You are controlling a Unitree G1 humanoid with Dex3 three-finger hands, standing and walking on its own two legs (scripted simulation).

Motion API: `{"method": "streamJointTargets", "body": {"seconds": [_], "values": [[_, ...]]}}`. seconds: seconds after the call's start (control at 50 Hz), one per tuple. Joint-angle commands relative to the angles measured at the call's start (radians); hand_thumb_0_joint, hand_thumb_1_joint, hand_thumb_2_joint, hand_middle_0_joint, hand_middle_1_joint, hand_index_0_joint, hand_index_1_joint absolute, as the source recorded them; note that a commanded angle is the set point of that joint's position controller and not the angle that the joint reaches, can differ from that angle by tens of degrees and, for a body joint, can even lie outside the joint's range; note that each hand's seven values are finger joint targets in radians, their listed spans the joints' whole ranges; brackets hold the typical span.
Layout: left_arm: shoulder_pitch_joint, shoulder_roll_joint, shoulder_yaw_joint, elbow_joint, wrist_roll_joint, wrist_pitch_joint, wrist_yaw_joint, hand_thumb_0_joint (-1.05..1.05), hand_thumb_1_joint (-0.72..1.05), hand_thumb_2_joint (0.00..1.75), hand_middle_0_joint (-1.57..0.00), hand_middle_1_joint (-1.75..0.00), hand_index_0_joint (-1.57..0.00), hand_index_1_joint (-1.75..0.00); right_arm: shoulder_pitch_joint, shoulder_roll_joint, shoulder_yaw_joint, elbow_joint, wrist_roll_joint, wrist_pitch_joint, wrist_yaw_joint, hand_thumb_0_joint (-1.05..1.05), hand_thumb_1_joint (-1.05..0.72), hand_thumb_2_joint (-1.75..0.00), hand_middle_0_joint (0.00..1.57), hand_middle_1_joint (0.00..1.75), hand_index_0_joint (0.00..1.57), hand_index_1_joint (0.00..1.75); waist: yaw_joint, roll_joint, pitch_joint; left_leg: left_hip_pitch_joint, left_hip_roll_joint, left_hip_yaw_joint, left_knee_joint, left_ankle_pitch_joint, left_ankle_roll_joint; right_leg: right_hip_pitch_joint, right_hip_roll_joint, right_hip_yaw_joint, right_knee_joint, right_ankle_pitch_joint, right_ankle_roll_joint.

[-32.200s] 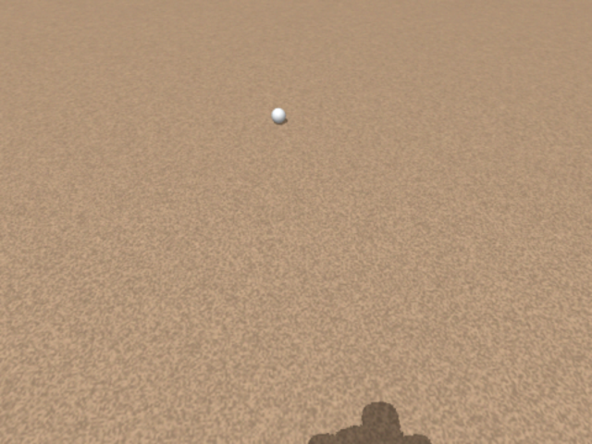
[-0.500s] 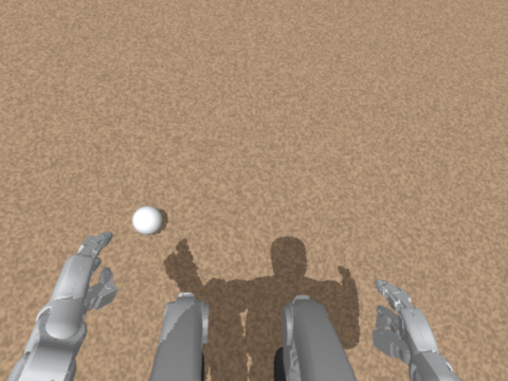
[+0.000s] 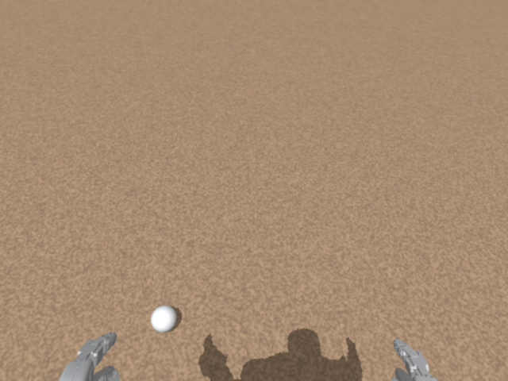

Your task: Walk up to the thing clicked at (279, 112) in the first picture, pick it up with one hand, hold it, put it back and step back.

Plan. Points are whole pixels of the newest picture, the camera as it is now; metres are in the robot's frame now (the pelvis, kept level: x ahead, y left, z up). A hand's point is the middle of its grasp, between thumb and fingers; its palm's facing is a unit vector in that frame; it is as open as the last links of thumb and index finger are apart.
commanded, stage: home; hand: left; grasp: from above
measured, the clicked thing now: (163, 318) +0.51 +0.26 -0.66
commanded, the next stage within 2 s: none
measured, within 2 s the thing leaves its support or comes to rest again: neither
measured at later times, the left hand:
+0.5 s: hand out of the picture +0.16 +0.18 -0.04, palm faces +0.07 -0.98 -0.19, open 7.4 cm
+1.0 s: hand out of the picture +0.16 +0.18 -0.03, palm faces +0.06 -0.98 -0.19, open 7.4 cm
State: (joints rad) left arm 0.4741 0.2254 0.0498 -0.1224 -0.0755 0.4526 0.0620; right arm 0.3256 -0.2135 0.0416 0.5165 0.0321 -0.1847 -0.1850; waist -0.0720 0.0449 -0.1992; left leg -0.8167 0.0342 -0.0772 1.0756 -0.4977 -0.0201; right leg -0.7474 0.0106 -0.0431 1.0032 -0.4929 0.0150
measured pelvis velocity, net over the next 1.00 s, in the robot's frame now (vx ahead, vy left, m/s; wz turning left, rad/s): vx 0.00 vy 0.00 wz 0.01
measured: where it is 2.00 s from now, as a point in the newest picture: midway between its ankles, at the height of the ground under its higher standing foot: outside the picture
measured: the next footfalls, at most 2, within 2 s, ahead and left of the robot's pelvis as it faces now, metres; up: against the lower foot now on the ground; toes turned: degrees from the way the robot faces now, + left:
none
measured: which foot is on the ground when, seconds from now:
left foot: down 0.00-1.00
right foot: down 0.00-1.00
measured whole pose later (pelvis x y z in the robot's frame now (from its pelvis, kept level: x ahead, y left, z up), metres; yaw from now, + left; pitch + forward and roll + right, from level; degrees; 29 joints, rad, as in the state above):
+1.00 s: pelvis +0.00 +0.00 +0.01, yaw +0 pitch +10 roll -3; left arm 0.51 0.22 0.03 -0.13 -0.06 0.45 0.02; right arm 0.30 -0.22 0.04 0.54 0.01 -0.25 -0.18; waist -0.04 0.04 -0.16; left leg -0.70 0.03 -0.07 1.01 -0.48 -0.02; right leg -0.63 0.00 -0.04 0.95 -0.48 0.02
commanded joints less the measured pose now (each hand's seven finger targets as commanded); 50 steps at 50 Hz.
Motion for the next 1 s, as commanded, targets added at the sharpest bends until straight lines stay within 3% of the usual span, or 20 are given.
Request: {"method": "streamJointTargets", "body": {"seconds": [0.0,0.1,0.24,0.4,0.52,0.6,0.84,0.98], "values": [[0.038,0.082,0.042,-0.197,0.012,-0.027,-0.008,0.0,0.9,0.9,-0.2,-0.3,-0.2,-0.3,-0.073,-0.111,-0.049,-0.161,-0.014,-0.072,-0.014,0.0,-0.9,-0.9,0.2,0.3,0.2,0.3,0.018,0.006,-0.068,0.196,-0.027,0.024,-0.199,0.262,0.031,0.115,0.023,-0.034,-0.185,0.241,-0.019],[0.017,0.085,0.035,-0.206,0.02,-0.025,-0.029,0.0,0.9,0.9,-0.2,-0.3,-0.2,-0.3,-0.09,-0.123,-0.054,-0.162,-0.019,-0.092,-0.014,0.0,-0.9,-0.9,0.2,0.3,0.2,0.3,0.016,-0.003,0.003,0.2,-0.026,0.026,-0.238,0.182,0.032,0.1,0.02,-0.04,-0.215,0.163,-0.015],[-0.007,0.092,0.043,-0.208,0.027,-0.037,-0.043,0.0,0.9,0.9,-0.2,-0.3,-0.2,-0.3,-0.093,-0.129,-0.059,-0.155,-0.026,-0.114,-0.008,0.0,-0.9,-0.9,0.2,0.3,0.2,0.3,0.019,0.017,-0.018,0.228,-0.03,0.029,-0.233,0.214,0.029,0.119,0.015,-0.035,-0.206,0.191,-0.014],[-0.005,0.099,0.044,-0.207,0.033,-0.048,-0.039,0.0,0.9,0.9,-0.2,-0.3,-0.2,-0.3,-0.107,-0.125,-0.053,-0.147,-0.031,-0.118,-0.009,0.0,-0.9,-0.9,0.2,0.3,0.2,0.3,0.032,0.033,-0.012,0.223,-0.031,0.031,-0.242,0.177,0.027,0.12,0.014,-0.032,-0.213,0.162,-0.013],[0.004,0.097,0.042,-0.207,0.03,-0.05,-0.037,0.0,0.9,0.9,-0.2,-0.3,-0.2,-0.3,-0.1,-0.125,-0.056,-0.14,-0.031,-0.12,-0.011,0.0,-0.9,-0.9,0.2,0.3,0.2,0.3,0.026,0.023,-0.061,0.244,-0.032,0.031,-0.223,0.245,0.028,0.146,0.015,-0.027,-0.203,0.223,-0.014],[0.02,0.098,0.049,-0.195,0.029,-0.047,-0.034,0.0,0.9,0.9,-0.2,-0.3,-0.2,-0.3,-0.104,-0.121,-0.054,-0.139,-0.031,-0.119,-0.013,0.0,-0.9,-0.9,0.2,0.3,0.2,0.3,0.04,-0.006,-0.043,0.227,-0.033,0.032,-0.223,0.234,0.03,0.149,0.012,-0.027,-0.213,0.212,-0.011],[-0.006,0.094,0.035,-0.2,0.028,-0.048,-0.04,0.0,0.9,0.9,-0.2,-0.3,-0.2,-0.3,-0.103,-0.129,-0.057,-0.14,-0.028,-0.12,-0.01,0.0,-0.9,-0.9,0.2,0.3,0.2,0.3,0.03,0.013,-0.007,0.218,-0.028,0.034,-0.242,0.175,0.029,0.122,0.014,-0.027,-0.216,0.16,-0.012],[0.004,0.103,0.05,-0.202,0.025,-0.053,-0.039,0.0,0.9,0.9,-0.2,-0.3,-0.2,-0.3,-0.098,-0.13,-0.061,-0.136,-0.03,-0.124,-0.009,0.0,-0.9,-0.9,0.2,0.3,0.2,0.3,0.032,0.017,-0.032,0.223,-0.027,0.033,-0.232,0.188,0.028,0.13,0.014,-0.024,-0.209,0.169,-0.013]]}}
